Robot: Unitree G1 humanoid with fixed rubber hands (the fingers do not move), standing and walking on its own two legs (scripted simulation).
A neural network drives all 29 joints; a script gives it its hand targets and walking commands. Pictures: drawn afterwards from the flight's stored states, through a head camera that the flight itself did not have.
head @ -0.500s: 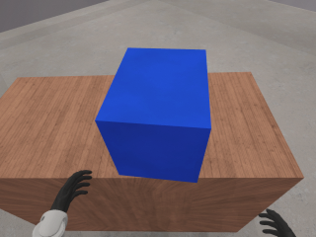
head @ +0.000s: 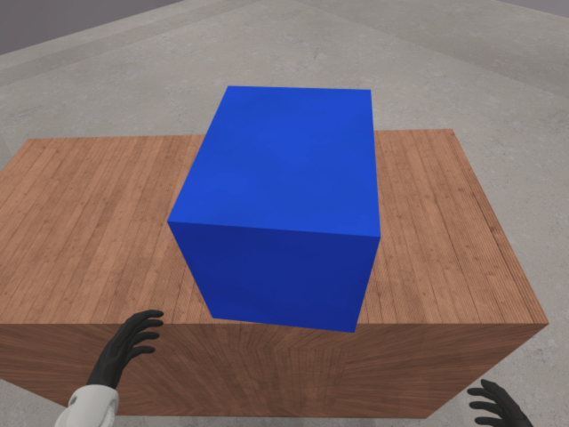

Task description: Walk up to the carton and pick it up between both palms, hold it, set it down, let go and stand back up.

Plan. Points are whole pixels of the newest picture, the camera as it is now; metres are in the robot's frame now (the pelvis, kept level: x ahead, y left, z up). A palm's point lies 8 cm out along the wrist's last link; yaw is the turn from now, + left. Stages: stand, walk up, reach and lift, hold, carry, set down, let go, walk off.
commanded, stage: stand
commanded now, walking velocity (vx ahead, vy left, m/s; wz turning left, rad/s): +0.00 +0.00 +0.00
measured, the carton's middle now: (289, 206) +0.41 +0.02 +0.07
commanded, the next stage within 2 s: none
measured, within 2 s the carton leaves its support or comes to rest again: neither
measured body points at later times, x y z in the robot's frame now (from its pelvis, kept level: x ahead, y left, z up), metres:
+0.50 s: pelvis +0.00 +0.00 +0.00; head +0.00 -0.02 +0.45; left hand +0.20 +0.25 +0.00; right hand +0.13 -0.30 -0.11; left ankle +0.02 +0.13 -0.74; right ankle -0.02 -0.10 -0.74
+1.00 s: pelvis +0.00 +0.00 +0.00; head +0.00 -0.02 +0.45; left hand +0.20 +0.25 +0.00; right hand +0.13 -0.30 -0.11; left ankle +0.02 +0.13 -0.74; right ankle -0.02 -0.10 -0.74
